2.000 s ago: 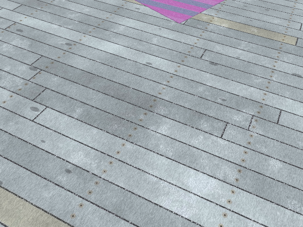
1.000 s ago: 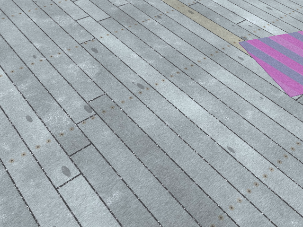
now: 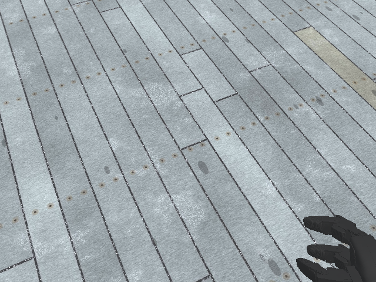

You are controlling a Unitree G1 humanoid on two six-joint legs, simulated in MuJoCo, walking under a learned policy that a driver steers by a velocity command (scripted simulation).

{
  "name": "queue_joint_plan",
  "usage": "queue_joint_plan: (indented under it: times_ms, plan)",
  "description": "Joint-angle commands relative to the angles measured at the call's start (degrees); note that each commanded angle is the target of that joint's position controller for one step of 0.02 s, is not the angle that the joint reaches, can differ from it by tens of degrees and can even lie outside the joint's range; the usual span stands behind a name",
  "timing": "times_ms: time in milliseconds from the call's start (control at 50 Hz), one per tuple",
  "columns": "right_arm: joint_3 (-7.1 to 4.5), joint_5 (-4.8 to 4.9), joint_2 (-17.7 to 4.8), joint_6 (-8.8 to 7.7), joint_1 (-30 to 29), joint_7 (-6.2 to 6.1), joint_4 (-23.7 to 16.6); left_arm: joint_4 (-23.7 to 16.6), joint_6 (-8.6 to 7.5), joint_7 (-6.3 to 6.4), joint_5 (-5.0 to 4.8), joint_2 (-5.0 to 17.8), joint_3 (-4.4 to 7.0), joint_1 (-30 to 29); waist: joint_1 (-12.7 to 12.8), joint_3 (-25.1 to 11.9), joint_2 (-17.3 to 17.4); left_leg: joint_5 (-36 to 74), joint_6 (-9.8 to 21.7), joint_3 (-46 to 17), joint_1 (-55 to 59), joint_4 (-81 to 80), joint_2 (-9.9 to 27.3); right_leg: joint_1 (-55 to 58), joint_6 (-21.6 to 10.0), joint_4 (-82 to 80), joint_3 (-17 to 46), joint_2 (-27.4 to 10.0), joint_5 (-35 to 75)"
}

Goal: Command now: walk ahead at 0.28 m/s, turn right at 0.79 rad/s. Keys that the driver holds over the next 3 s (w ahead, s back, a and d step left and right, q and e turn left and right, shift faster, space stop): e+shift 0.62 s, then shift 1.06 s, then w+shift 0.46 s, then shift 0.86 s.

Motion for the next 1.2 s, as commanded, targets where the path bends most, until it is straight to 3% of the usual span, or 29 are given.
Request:
queue_joint_plan:
  times_ms: [20, 60, 100, 140, 220, 280, 300, 320, 340, 360, 380, 400, 460, 520, 620, 700, 720, 740, 760, 780, 840, 940, 1020, 1060, 1080, 1100, 1120, 1140, 1200]
  plan:
    - [-2.80, -0.01, -6.9, 1.55, 7.7, -0.86, 0.0, -5.6, 1.73, 0.76, 0.33, 5.7, 2.24, 5.2, -2.9, -14.2, 9.3, 29.0, 14.7, -14.7, 26.4, -9.5, 19.8, -17.4, 2.4, 8.0, -2.3, -7.3, 3.7]
    - [-3.38, 0.10, -7.0, 1.43, 3.1, -0.90, 1.1, -6.4, 3.11, 0.58, 0.06, 3.0, 1.82, 2.9, -1.6, -8.8, 9.2, 21.5, 12.9, -6.5, 15.4, -14.5, 17.2, -12.7, 2.5, -1.7, -3.8, -9.2, 5.6]
    - [-4.34, -0.20, -9.0, 1.06, 2.4, -1.54, 2.5, -7.5, 3.42, 0.74, 0.76, 3.5, 2.11, -3.0, -2.9, -9.7, 4.7, 19.2, 12.0, -0.8, 14.4, -16.4, 15.0, -8.9, 0.8, -8.7, -5.5, -8.6, 12.7]
    - [-4.94, 1.00, -10.9, 1.17, -0.9, -1.56, 2.7, -7.9, 3.59, -0.81, 0.86, 2.8, 1.50, -2.1, -1.3, -10.6, 7.9, 17.2, 12.2, 2.4, 13.4, -16.4, 18.0, -3.7, -0.2, -19.3, -5.4, -10.2, 22.0]
    - [-5.80, 2.94, -13.0, 1.85, 1.4, -0.98, 4.6, -9.9, 4.58, -3.03, 0.69, 7.5, 3.06, -8.5, -3.2, -9.4, 6.0, 8.8, 9.0, 6.5, 16.8, -13.1, 18.6, 0.2, -3.8, -29.3, -8.7, -7.8, 24.2]
    - [-6.05, 3.98, -12.8, 2.73, 3.3, -0.49, 6.2, -10.8, 5.00, -2.81, 1.26, 9.5, 4.53, -8.7, -2.0, -8.3, 2.9, -0.1, 4.2, 9.9, 16.4, -4.2, 16.7, 6.6, -7.6, -38.3, -10.9, -4.4, 25.8]
    - [-5.80, 3.36, -11.3, 3.26, 6.4, -0.11, 7.3, -10.2, 4.78, -1.93, 1.75, 12.9, 5.96, -4.9, -0.9, -8.3, -4.1, -6.1, 0.9, 12.4, 11.4, 6.9, 12.8, 13.4, -10.5, -42.9, -5.6, -5.4, 36.7]
    - [-5.15, 0.87, -9.6, 3.84, 8.9, 0.13, 5.2, -12.1, 4.56, -0.87, 1.51, 21.8, 7.72, -5.1, -4.1, -6.3, -23.3, -35.1, -4.9, 14.8, -6.3, 27.5, 3.2, 21.7, -19.1, -48.4, 17.5, -18.1, 56.9]
    - [-4.94, 0.08, -10.4, 3.94, 5.7, -0.35, 3.3, -14.1, 2.55, -1.60, 3.43, 21.0, 6.73, -5.9, -2.3, -13.4, -17.9, -38.2, -5.1, 0.1, -12.6, 38.2, -1.4, 21.8, -26.1, -52.2, 30.0, -22.3, 45.9]
    - [-5.40, 1.45, -12.4, 3.89, 2.7, -0.70, 2.9, -14.0, 1.05, -2.29, 3.13, 18.9, 6.25, -6.4, -1.3, -13.2, -10.4, -33.3, -3.3, -3.6, -13.8, 39.9, -0.9, 20.7, -24.4, -54.4, 26.1, -20.9, 38.8]
    - [-5.42, 1.95, -12.1, 3.73, 2.6, -1.15, 2.9, -13.9, 0.37, -2.06, 2.02, 17.5, 5.80, -8.3, -3.0, -11.1, -7.2, -28.1, -1.9, -5.0, -14.0, 37.5, -0.3, 18.8, -21.3, -54.4, 23.2, -18.4, 34.2]
    - [-5.50, 1.03, -12.3, 3.79, 3.3, -1.68, 3.8, -14.4, 0.71, -1.55, 1.00, 15.3, 5.05, -10.7, -4.2, -10.3, -4.0, -24.8, -1.7, -5.9, -13.5, 34.8, 0.4, 16.8, -19.1, -54.5, 21.3, -17.0, 30.9]
    - [-5.45, 0.95, -11.8, 3.53, 5.6, -1.39, 5.0, -16.5, 2.02, 0.09, 1.89, 13.8, 4.31, -15.8, -6.9, -11.9, -5.6, -19.1, -3.1, -5.6, -5.3, 26.0, -1.9, 11.1, -17.2, -52.3, 15.9, -12.3, 38.7]
    - [-4.47, 1.57, -9.3, 3.62, 4.7, -0.91, 5.5, -16.5, 2.57, 0.67, 1.09, 14.5, 4.84, -14.4, -5.7, -13.5, -3.8, -16.7, -4.4, -6.4, -1.7, 16.6, -4.5, 11.3, -16.6, -51.0, 17.6, -10.8, 38.0]
    - [-4.72, 2.03, -10.1, 3.86, 4.9, -0.19, 5.3, -17.0, 3.38, 0.26, 0.99, 14.3, 5.06, -15.4, -4.9, -11.4, -8.2, -15.3, -3.9, -7.7, 4.3, 6.5, -6.1, 7.6, -15.0, -51.6, 23.9, -8.9, 27.0]
    - [-5.51, 1.46, -11.4, 3.33, 10.0, 0.29, 6.6, -16.7, 3.65, -0.02, 0.77, 11.6, 3.91, -16.5, -6.4, -12.1, -8.8, -6.0, -1.2, -5.9, 16.4, -8.4, -2.5, 4.8, -11.4, -45.7, 22.7, -5.9, 26.1]
    - [-6.05, 0.52, -14.1, 3.58, 9.9, 0.00, 5.9, -16.2, 3.70, -0.13, 1.19, 8.8, 2.95, -13.6, -4.9, -12.7, -1.1, -5.7, 2.3, -14.4, 21.3, -12.5, 6.8, 0.3, -8.7, -37.6, 18.1, -1.6, 13.0]
    - [-6.70, -1.00, -18.3, 4.21, 8.5, -0.30, 5.8, -17.6, 3.28, -0.16, 0.90, 8.3, 2.75, -13.1, -2.4, -8.0, 15.9, -1.6, 11.1, -28.9, 19.9, -17.6, 16.2, -9.9, -5.3, -26.5, 5.6, 8.1, -0.9]
    - [-6.21, -1.36, -15.9, 3.77, 7.0, -0.51, 4.2, -16.8, 2.35, -0.14, 2.09, 13.0, 4.02, -12.3, -3.1, -7.3, 15.0, -1.8, 16.4, -35.5, 16.9, -18.0, 21.2, -11.6, -2.8, -12.6, 5.9, 4.3, -1.9]
    - [-5.28, -0.45, -13.0, 3.73, 4.9, -0.97, 3.2, -14.9, 2.30, -0.31, 1.69, 15.2, 4.87, -11.7, -2.7, -6.6, 9.7, -2.5, 15.2, -29.2, 15.6, -16.4, 18.6, -11.0, -2.0, -7.4, 6.2, 3.1, 1.9]
    - [-4.18, 1.61, -11.1, 4.30, 5.2, -1.66, 3.4, -12.7, 3.02, -0.21, 1.66, 10.2, 3.43, -11.7, -4.0, -4.9, 5.5, -0.7, 11.7, -19.2, 17.7, -14.4, 11.8, -12.2, 0.3, -2.9, 4.5, 3.0, 7.9]
    - [-3.95, 1.17, -11.4, 5.28, 9.3, -1.55, 4.8, -13.1, 2.44, -0.26, 1.51, 5.8, 1.12, -15.3, -6.8, -7.8, 10.5, 3.7, 11.6, -12.9, 23.5, -12.9, 9.5, -5.2, 1.5, -23.1, -1.2, -0.6, 6.9]
    - [-4.12, 2.10, -13.1, 6.08, 11.4, -1.17, 6.0, -10.7, 2.32, -0.47, 1.09, 6.3, 1.16, -13.2, -7.0, -8.4, 12.2, 7.8, 11.3, -12.9, 22.4, -10.6, 10.3, 5.3, 0.2, -42.7, -5.6, -0.6, 13.6]
    - [-3.51, 2.95, -11.8, 5.57, 13.8, -1.04, 7.2, -9.1, 2.24, -0.52, 1.70, 6.8, 1.11, -11.2, -6.1, -8.4, 9.9, 8.0, 7.7, -11.5, 18.3, -9.0, 9.0, 14.3, -2.8, -55.0, -4.3, -1.4, 25.3]
    - [-2.92, 1.92, -10.5, 4.72, 14.6, -0.69, 7.2, -9.7, 2.32, -0.19, 2.25, 9.1, 1.32, -10.8, -6.8, -10.3, 5.0, 3.0, 4.0, -9.3, 14.3, -6.4, 7.3, 19.9, -4.9, -53.4, 1.2, -6.8, 33.4]
    - [-2.00, 0.36, -7.5, 3.50, 16.0, -0.03, 6.6, -9.7, 2.64, 0.09, 3.02, 12.5, 1.95, -12.8, -9.8, -10.8, -6.3, -6.7, 0.3, -3.2, 10.5, -4.3, 1.7, 19.9, -9.0, -49.6, 6.6, -12.2, 40.4]
    - [-1.70, -0.16, -7.3, 3.20, 12.6, -0.14, 6.6, -9.5, 2.25, -0.54, 3.34, 7.6, 0.84, -14.4, -7.8, -10.6, -7.5, -10.1, -2.0, -2.1, 15.4, -6.3, 1.6, 12.9, -10.9, -50.4, 6.6, -12.5, 31.6]
    - [-1.99, -0.13, -8.8, 3.25, 10.1, -0.18, 6.7, -9.6, 1.77, -1.07, 3.66, 5.2, 0.12, -14.9, -6.7, -8.7, -5.1, -7.7, -2.8, -2.0, 16.7, -6.0, 1.2, 11.2, -9.5, -51.2, 5.1, -9.6, 25.3]
    - [-2.12, 0.37, -9.0, 4.29, 10.3, -0.75, 7.7, -8.1, 0.44, -1.36, 3.43, 6.1, -0.02, -13.6, -6.6, -4.7, -5.5, -4.7, -2.7, -2.2, 17.7, -5.8, 1.3, 7.2, -7.1, -51.8, 3.9, -7.6, 23.0]
Next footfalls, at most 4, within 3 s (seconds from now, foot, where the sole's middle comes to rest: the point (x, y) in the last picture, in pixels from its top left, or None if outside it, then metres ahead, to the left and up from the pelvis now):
0.30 right None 0.17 -0.14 -0.76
0.72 left None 0.29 0.04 -0.76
1.08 right None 0.07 -0.11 -0.76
1.96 left None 0.35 0.01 -0.76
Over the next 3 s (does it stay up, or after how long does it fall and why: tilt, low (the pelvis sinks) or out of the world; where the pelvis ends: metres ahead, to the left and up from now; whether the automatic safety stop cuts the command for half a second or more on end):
stays up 0.54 -0.31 0.02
